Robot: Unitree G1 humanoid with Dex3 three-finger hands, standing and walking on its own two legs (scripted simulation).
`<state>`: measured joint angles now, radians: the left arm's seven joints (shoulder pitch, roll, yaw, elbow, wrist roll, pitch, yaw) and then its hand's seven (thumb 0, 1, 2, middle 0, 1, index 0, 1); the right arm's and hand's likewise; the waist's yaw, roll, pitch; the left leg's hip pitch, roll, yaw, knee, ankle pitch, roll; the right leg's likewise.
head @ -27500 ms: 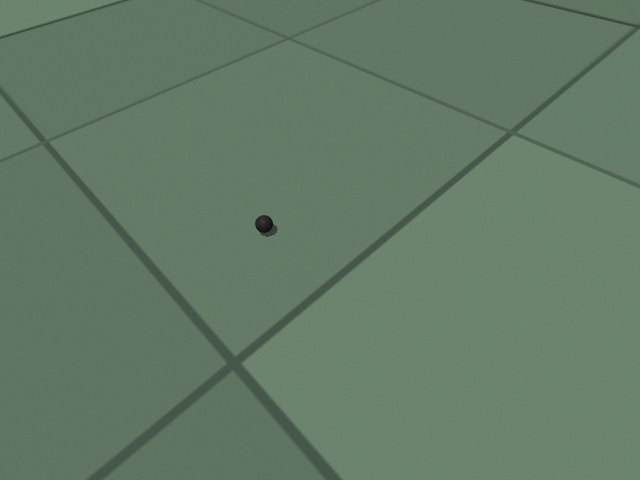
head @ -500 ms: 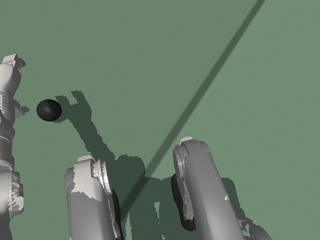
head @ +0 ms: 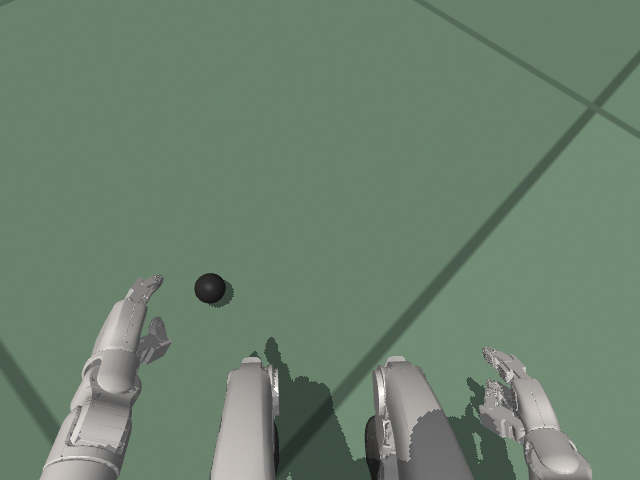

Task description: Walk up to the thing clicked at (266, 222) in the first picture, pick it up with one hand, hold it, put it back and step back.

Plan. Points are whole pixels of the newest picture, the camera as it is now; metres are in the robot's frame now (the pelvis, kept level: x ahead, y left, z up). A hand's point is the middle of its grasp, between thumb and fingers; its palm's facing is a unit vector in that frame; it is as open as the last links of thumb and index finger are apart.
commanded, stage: home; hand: left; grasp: from above
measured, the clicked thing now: (210, 288) +0.52 +0.27 -0.52
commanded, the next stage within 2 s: none
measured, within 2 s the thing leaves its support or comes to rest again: neither
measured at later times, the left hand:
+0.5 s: hand (125, 377) +0.23 +0.19 +0.10, palm faces +0.11 -0.97 -0.21, open 7.4 cm
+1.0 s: hand (119, 396) +0.22 +0.18 +0.11, palm faces +0.12 -0.97 -0.20, open 7.4 cm
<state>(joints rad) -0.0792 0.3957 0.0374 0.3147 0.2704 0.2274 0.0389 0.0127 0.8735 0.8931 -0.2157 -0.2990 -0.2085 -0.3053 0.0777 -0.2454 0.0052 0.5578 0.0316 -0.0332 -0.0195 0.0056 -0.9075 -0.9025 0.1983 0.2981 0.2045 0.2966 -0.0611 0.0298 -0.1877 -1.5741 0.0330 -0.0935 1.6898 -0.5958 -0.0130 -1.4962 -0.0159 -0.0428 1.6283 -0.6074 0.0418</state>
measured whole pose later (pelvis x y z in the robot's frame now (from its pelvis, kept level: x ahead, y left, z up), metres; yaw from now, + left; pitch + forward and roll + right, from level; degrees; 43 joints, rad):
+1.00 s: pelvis +0.07 +0.00 +0.16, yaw +3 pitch +10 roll -3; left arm 0.50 0.22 0.03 -0.14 -0.05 0.46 0.02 0.02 0.90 0.90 -0.20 -0.29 -0.20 -0.30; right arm 0.27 -0.22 0.04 0.53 0.00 -0.24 -0.18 0.01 -0.90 -0.90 0.20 0.30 0.21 0.30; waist -0.03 0.05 -0.15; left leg -0.72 0.04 -0.06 1.01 -0.48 -0.02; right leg -0.64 -0.02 -0.05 0.94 -0.48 0.03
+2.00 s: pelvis +0.07 +0.00 +0.16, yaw +3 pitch +10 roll -3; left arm 0.50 0.22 0.03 -0.14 -0.05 0.46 0.02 0.02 0.90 0.90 -0.20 -0.29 -0.20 -0.30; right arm 0.28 -0.22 0.03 0.54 0.01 -0.23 -0.18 0.01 -0.90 -0.90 0.20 0.30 0.21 0.30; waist -0.03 0.05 -0.16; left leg -0.71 0.04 -0.06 1.02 -0.49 -0.02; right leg -0.64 -0.02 -0.05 0.95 -0.49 0.03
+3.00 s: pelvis +0.07 +0.00 +0.19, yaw +3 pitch +0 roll +0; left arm 0.23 0.30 0.05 0.74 0.05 0.06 0.04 0.01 0.90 0.90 -0.21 -0.29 -0.20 -0.30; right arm 0.18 -0.29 -0.05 0.88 -0.05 -0.02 -0.01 0.01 -0.91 -0.90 0.20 0.30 0.21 0.30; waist 0.02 -0.01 0.04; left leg -0.39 0.00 -0.01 0.76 -0.38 0.00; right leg -0.36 -0.06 0.00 0.76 -0.40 0.04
